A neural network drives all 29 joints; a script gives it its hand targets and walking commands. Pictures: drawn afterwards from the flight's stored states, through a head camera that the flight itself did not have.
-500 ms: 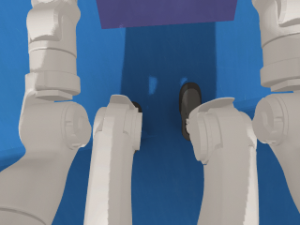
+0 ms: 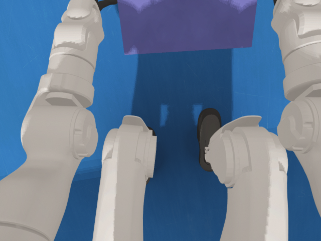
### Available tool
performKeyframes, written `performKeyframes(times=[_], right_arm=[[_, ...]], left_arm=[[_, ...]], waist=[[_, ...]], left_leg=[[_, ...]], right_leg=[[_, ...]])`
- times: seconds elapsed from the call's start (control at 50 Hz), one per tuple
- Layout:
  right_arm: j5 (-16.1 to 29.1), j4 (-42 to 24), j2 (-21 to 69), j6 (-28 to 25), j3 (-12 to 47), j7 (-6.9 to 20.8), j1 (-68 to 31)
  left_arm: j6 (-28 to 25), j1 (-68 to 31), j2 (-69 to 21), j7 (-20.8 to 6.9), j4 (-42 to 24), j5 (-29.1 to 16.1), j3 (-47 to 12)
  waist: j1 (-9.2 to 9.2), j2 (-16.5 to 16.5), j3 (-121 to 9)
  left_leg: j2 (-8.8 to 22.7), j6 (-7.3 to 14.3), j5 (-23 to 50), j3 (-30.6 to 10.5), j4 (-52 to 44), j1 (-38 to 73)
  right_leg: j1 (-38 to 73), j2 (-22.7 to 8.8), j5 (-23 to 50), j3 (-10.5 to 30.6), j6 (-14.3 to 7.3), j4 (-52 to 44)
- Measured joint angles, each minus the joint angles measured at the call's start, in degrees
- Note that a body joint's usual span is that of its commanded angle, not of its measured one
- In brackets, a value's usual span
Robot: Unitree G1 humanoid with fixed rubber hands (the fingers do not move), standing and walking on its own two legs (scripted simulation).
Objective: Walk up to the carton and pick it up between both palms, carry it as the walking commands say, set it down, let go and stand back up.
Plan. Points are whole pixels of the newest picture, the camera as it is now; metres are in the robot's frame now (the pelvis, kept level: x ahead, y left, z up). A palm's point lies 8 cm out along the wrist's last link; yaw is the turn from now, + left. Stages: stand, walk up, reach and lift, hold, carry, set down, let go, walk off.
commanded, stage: set down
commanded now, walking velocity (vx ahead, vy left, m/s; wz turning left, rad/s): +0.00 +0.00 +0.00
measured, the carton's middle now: (183, 1) +0.55 -0.04 -0.27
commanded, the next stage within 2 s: none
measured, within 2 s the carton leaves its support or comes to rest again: rests again in 0.80 s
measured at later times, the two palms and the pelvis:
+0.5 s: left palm (94, 5) +0.53 +0.14 -0.19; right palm out of the picture +0.53 -0.21 -0.18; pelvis +0.00 -0.01 -0.02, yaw +0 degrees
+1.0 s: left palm out of the picture +0.55 +0.14 -0.20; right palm out of the picture +0.54 -0.21 -0.20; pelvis +0.01 -0.01 -0.02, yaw +0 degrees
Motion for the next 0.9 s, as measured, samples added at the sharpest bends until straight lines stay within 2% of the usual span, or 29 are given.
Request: performKeyframes(times=[0.06,0.14,0.28,0.42,0.56,0.72,0.8,0.9], right_arm=[[3.08,-2.44,-1.91,-2.45,1.13,-1.13,-3.1],[5.0,-1.24,-3.35,-3.67,3.36,-1.92,-4.64],[8.43,0.18,-3.48,-3.72,5.73,-1.47,-3.58],[7.45,4.11,-2.26,-3.15,6.62,-1.75,-2.69],[6.57,7.36,-1.2,-3.87,6.01,-1.88,-1.85],[4.2,8.12,-0.79,-5.2,3.67,-1.28,-3.33],[3.65,7.01,-0.99,-5.34,2.89,-0.55,-2.43],[5.03,6.35,-1.5,-5.59,3.32,0.63,-1.26]], left_arm=[[-2.01,-3.17,1.43,1.59,-2.86,-3.26,-2.75],[-4.09,-5.34,2.63,0.88,-2.78,-6.85,-3.72],[-4.71,-4.98,2.64,0.91,-1.25,-6.25,-3.73],[-4.15,-2.7,1.68,-0.95,2.38,-3.78,-1.41],[-3.32,-1.55,1.64,-1.49,4.84,-2.53,-2.55],[-4.52,-4.55,2.58,-2.25,7.79,-1.97,-1.31],[-4.95,-3.79,2.09,-2.56,6.98,-1.55,-0.89],[-5.23,-2.26,1.73,-2.52,5.09,-2.66,-1.54]], waist=[[-0.13,0.27,6.87],[-0.46,-0.75,10.94],[-0.41,-1.59,10.45],[0.04,-1.49,7.38],[0.67,-0.64,4.04],[0.0,-0.17,3.87],[-0.18,-0.23,3.7],[-0.06,-0.28,2.41]], left_leg=[[-0.14,0.07,-0.73,-0.03,0.57,2.93],[0.32,0.09,-2.07,-0.17,2.56,4.57],[0.61,-0.53,-3.03,-0.85,4.74,4.47],[0.75,-0.95,-2.08,-0.96,5.1,3.06],[0.74,-1.09,-1.36,-0.87,4.83,1.46],[1.08,-0.74,-1.21,-0.71,4.44,0.79],[1.38,-0.44,-1.91,-0.7,4.38,0.44],[1.68,-0.08,-2.86,-0.56,4.81,-0.32]], right_leg=[[2.92,-0.21,-0.85,-0.09,0.11,0.66],[4.22,-0.29,-1.74,-0.68,-0.29,2.54],[3.67,-0.22,-1.93,-1.64,-1.13,4.42],[2.11,-0.27,-0.8,-1.89,-1.69,4.77],[0.65,-0.48,-0.27,-1.86,-1.89,4.6],[0.35,-1.02,-0.73,-1.95,-1.93,4.38],[0.06,-1.21,-1.59,-2.14,-1.97,4.39],[-0.76,-1.37,-2.6,-2.26,-1.98,4.92]])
